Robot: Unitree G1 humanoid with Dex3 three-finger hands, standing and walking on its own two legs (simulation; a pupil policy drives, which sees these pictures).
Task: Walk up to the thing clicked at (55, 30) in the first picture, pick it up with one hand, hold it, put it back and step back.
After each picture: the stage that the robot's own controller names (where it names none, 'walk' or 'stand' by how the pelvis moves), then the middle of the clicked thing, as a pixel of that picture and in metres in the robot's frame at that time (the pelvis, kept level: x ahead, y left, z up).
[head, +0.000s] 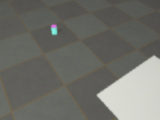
stand; (54, 29) +1.72 +0.36 -0.72
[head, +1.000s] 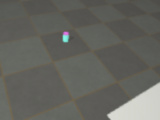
walk; (65, 37) +1.60 +0.16 -0.70
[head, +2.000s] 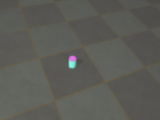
walk; (72, 62) +1.03 +0.07 -0.70
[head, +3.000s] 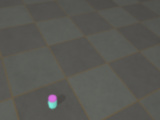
walk; (52, 101) +0.65 +0.16 -0.71
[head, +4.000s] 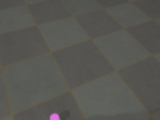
stand; out of the picture +0.45 +0.15 -0.71
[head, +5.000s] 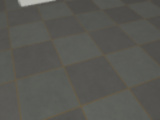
stand; out of the picture +0.41 +0.13 -0.72
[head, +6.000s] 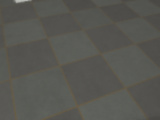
stand; out of the picture +0.38 +0.14 -0.72
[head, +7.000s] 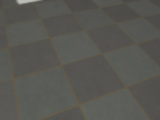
stand; out of the picture +0.41 +0.14 -0.73
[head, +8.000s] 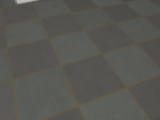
stand; out of the picture +0.39 +0.14 -0.73
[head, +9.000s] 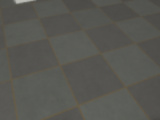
stand; out of the picture +0.39 +0.14 -0.73
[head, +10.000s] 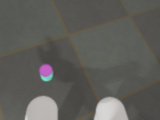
go down; (46, 73) +0.46 +0.15 -0.43
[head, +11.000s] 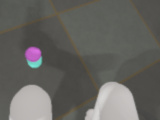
go down; (34, 58) +0.48 +0.17 -0.32
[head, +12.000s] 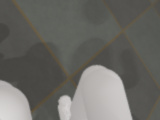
close in; out of the picture +0.47 +0.21 -0.23
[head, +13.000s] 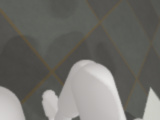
close; out of the picture +0.47 +0.23 -0.23
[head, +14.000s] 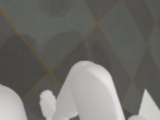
lift; out of the picture +0.46 +0.22 -0.24
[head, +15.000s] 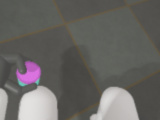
lift; (28, 77) +0.35 +0.19 -0.09
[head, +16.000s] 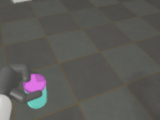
hold; (36, 91) +0.33 +0.16 +0.04
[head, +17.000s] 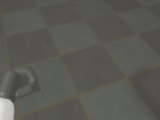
hold; out of the picture +0.20 +0.09 -0.70
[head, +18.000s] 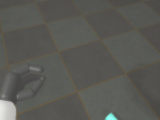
stand; out of the picture +0.44 -0.27 -0.70
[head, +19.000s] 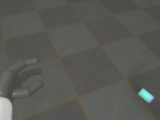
stand; (146, 95) +0.71 -0.60 -0.71
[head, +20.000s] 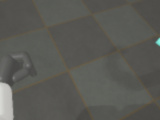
crouch; out of the picture +1.01 -0.91 -0.63
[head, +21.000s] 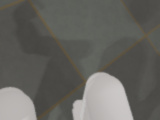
lower; out of the picture +1.46 -1.08 -0.30
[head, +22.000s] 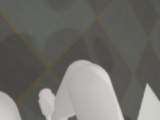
lower; out of the picture +1.95 -1.10 -0.27
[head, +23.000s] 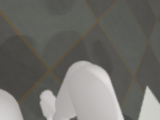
lower; out of the picture +2.28 -1.32 -0.26
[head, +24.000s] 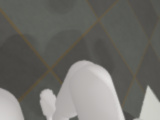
lower; out of the picture +2.59 -1.55 -0.26
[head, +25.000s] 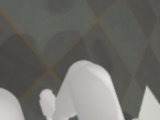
lower; out of the picture +2.90 -1.77 -0.26
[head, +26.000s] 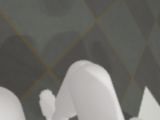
loosen; out of the picture +3.20 -1.99 -0.26
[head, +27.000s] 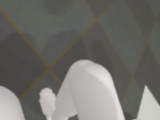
withdraw; out of the picture +3.50 -2.20 -0.26
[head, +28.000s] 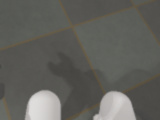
walk; out of the picture +3.16 -3.14 -0.41
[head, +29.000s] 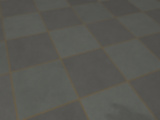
stand; out of the picture +3.02 -3.66 -0.68
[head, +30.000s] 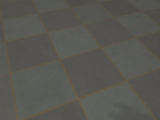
stand; out of the picture +3.23 -3.91 -0.69
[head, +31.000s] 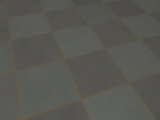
stand; out of the picture +3.42 -4.19 -0.72
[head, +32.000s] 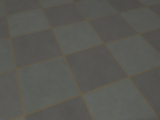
walk; out of the picture +3.60 -4.47 -0.74
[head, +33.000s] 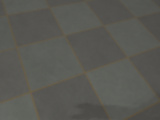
walk; out of the picture +4.09 -4.71 -0.73
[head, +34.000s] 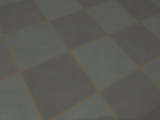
walk; out of the picture +5.25 -4.10 -0.71
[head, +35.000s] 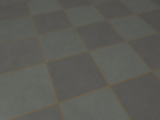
stand; out of the picture +4.86 -5.15 -0.73
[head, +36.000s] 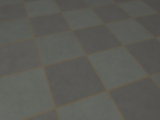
stand; out of the picture +4.92 -5.46 -0.75
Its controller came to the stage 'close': yes
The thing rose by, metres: 0.71
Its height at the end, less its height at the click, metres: -0.02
